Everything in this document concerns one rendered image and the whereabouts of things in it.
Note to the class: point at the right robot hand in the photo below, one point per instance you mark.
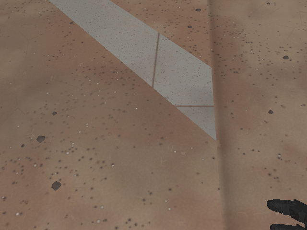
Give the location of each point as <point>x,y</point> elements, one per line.
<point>294,208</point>

